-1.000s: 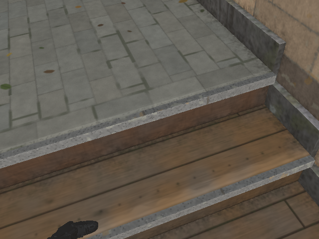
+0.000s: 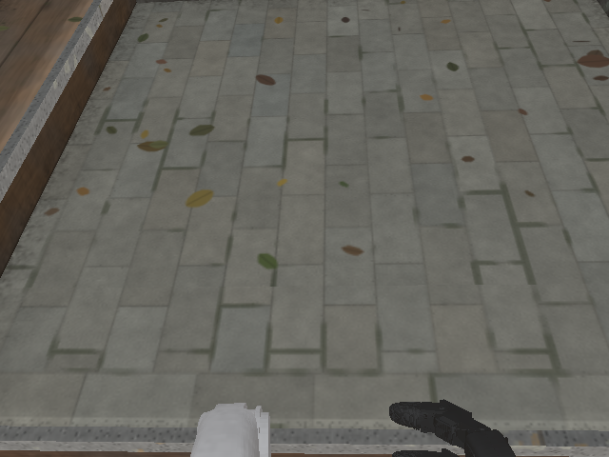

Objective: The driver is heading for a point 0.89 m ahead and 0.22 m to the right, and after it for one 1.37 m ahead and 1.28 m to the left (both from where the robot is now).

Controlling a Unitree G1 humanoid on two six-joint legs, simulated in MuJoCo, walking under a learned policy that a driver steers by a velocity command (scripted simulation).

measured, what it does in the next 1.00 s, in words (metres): climbs, turning right: left foot 0.17 m higher, then right foot 0.17 m higher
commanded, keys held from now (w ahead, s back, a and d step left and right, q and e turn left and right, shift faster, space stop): w+e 0.94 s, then w+q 0.06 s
